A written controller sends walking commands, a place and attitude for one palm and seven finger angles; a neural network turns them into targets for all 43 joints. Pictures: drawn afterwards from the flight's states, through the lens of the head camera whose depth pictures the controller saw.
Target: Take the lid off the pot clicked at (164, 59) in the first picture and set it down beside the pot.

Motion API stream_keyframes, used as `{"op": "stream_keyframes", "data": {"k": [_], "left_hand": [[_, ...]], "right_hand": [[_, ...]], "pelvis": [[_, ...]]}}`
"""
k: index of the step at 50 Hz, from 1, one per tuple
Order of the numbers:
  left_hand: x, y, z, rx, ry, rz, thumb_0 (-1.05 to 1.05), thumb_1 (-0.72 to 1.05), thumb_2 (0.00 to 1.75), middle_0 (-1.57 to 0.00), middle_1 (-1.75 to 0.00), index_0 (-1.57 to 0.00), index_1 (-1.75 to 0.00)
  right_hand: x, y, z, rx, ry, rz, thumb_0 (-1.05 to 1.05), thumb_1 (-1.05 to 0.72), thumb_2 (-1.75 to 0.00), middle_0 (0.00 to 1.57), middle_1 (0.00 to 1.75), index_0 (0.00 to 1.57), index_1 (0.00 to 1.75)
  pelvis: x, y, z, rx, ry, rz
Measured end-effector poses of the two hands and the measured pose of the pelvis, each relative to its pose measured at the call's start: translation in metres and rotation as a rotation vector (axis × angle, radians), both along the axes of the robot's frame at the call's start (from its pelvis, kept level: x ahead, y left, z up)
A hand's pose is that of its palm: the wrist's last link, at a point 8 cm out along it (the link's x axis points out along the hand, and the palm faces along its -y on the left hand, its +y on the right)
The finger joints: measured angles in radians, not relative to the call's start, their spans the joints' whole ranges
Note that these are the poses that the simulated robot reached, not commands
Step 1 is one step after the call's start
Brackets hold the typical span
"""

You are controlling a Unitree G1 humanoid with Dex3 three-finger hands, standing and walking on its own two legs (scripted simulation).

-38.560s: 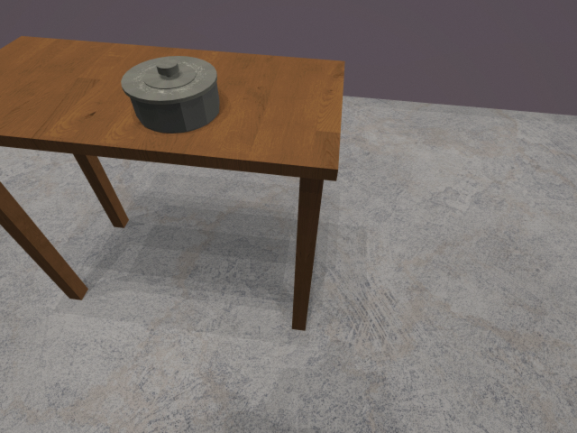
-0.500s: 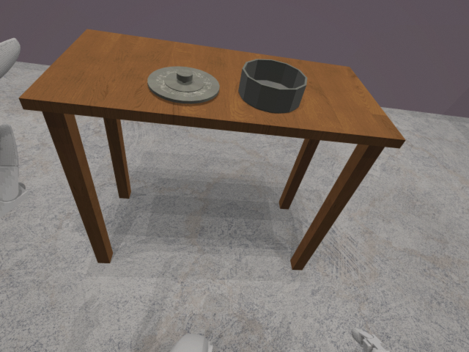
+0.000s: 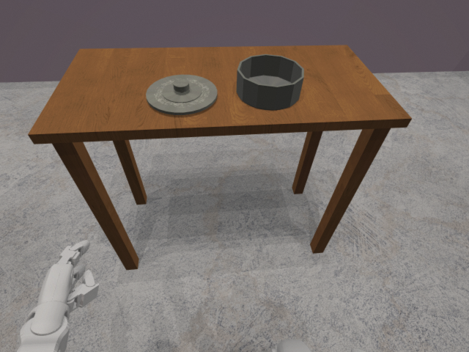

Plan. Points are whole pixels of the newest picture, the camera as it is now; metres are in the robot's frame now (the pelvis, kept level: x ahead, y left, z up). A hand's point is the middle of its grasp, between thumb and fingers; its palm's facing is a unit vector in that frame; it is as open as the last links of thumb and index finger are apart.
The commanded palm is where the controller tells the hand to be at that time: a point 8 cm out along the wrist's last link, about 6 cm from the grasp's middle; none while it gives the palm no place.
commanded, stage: stop stepping back and stand still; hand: left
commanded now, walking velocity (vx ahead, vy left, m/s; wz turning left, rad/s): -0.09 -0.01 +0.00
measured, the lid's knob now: (181, 85) +0.76 +0.14 +0.07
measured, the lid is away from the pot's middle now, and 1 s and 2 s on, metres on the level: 0.25 0.25 0.25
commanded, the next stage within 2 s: let the arm hang, fingers relaxed in 0.84 s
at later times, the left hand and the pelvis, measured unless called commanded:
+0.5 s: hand out of the picture +0.13 +0.13 -0.19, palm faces +0.04 -0.97 -0.25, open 7.3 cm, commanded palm none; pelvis +0.06 -0.07 -0.01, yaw +3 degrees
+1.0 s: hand out of the picture +0.06 +0.09 -0.20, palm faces +0.06 -0.99 -0.15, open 7.3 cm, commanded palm none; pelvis +0.08 -0.07 -0.01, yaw +2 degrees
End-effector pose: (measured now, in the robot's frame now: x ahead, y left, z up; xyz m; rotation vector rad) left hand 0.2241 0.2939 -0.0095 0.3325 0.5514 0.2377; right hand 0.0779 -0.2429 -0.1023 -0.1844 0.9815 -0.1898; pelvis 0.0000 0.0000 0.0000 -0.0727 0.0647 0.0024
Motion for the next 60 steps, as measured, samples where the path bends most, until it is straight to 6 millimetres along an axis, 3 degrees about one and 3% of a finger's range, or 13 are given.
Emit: {"op": "stream_keyframes", "data": {"k": [3, 5, 8, 10, 15, 24, 27, 34, 48, 60], "left_hand": [[-0.032, -0.053, -0.087, -0.145, 0.331, -0.027, 0.01, 0.91, 0.90, -0.18, -0.30, -0.19, -0.30], [-0.062, -0.098, -0.125, -0.237, 0.505, -0.074, 0.01, 0.92, 0.90, -0.18, -0.30, -0.19, -0.30], [-0.105, -0.154, -0.159, -0.366, 0.657, -0.072, 0.00, 0.92, 0.90, -0.19, -0.30, -0.20, -0.30], [-0.101, -0.161, -0.169, -0.383, 0.577, 0.021, -0.07, 0.97, 0.90, -0.19, -0.30, -0.21, -0.30], [-0.102, -0.153, -0.164, -0.282, 0.662, 0.041, -0.09, 0.97, 0.90, -0.20, -0.30, -0.21, -0.30], [-0.105, -0.121, -0.145, -0.195, 0.739, 0.144, -0.02, 0.92, 0.90, -0.20, -0.30, -0.20, -0.30], [-0.109, -0.120, -0.141, -0.188, 0.745, 0.164, -0.01, 0.91, 0.90, -0.20, -0.30, -0.20, -0.30], [-0.127, -0.135, -0.146, -0.224, 0.804, 0.170, 0.00, 0.91, 0.90, -0.19, -0.30, -0.20, -0.30], [-0.165, -0.153, -0.158, -0.300, 0.908, 0.185, 0.01, 0.92, 0.90, -0.20, -0.30, -0.20, -0.30], [-0.176, -0.158, -0.157, -0.312, 0.927, 0.188, 0.01, 0.92, 0.90, -0.20, -0.30, -0.20, -0.30]], "right_hand": [[-0.031, -0.029, -0.001, -0.053, 0.104, -0.049, 0.00, -0.90, -0.89, 0.21, 0.30, 0.21, 0.30], [-0.052, -0.047, -0.002, -0.084, 0.193, -0.076, 0.00, -0.91, -0.89, 0.20, 0.30, 0.20, 0.30], [-0.076, -0.072, -0.011, -0.104, 0.330, -0.105, 0.00, -0.91, -0.89, 0.20, 0.30, 0.20, 0.30], [-0.087, -0.086, -0.023, -0.098, 0.420, -0.106, 0.00, -0.91, -0.89, 0.20, 0.30, 0.20, 0.30], [-0.085, -0.090, -0.041, -0.052, 0.504, -0.121, 0.01, -0.91, -0.89, 0.20, 0.30, 0.20, 0.30], [-0.038, -0.034, -0.056, 0.105, 0.430, -0.097, 0.00, -0.91, -0.89, 0.20, 0.30, 0.20, 0.30], [-0.028, -0.025, -0.061, 0.124, 0.437, -0.079, 0.02, -0.94, -0.89, 0.20, 0.30, 0.20, 0.30], [-0.019, -0.029, -0.060, 0.123, 0.422, -0.094, 0.02, -0.94, -0.89, 0.20, 0.30, 0.20, 0.30], [-0.031, -0.034, -0.049, 0.077, 0.457, -0.112, 0.00, -0.91, -0.89, 0.20, 0.30, 0.20, 0.30], [-0.049, -0.021, -0.050, 0.106, 0.497, -0.121, 0.00, -0.91, -0.89, 0.20, 0.30, 0.20, 0.30]], "pelvis": [[0.004, -0.017, -0.004, 0.042, -0.009, -0.003], [0.009, -0.028, -0.006, 0.048, -0.009, -0.001], [0.020, -0.047, -0.014, 0.056, -0.006, 0.009], [0.026, -0.063, -0.026, 0.086, 0.008, 0.027], [0.036, -0.068, -0.026, 0.051, 0.008, 0.059], [0.062, -0.069, -0.015, 0.061, -0.006, 0.043], [0.068, -0.069, -0.014, 0.060, -0.020, 0.043], [0.077, -0.068, -0.012, 0.060, -0.044, 0.032], [0.078, -0.069, -0.011, 0.053, -0.065, 0.029], [0.075, -0.068, -0.010, 0.054, -0.070, 0.032]]}}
